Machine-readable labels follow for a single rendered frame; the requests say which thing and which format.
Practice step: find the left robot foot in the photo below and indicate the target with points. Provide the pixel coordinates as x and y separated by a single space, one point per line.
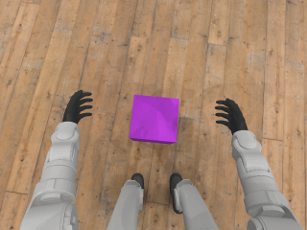
138 177

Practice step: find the robot right shin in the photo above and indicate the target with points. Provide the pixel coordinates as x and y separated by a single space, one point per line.
184 182

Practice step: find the robot left upper arm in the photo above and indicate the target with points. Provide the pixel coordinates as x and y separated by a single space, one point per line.
56 216

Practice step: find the robot right upper arm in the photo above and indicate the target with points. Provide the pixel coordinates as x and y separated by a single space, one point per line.
272 223

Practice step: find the left robot forearm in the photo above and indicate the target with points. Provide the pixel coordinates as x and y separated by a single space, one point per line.
57 182

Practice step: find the carton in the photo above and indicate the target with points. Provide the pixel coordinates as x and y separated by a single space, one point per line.
154 119

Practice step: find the right robot hand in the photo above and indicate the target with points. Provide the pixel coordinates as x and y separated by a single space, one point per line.
236 120

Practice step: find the right robot forearm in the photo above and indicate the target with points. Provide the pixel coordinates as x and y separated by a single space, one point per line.
262 197

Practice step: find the left robot hand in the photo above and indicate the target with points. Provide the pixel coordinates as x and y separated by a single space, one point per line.
73 109

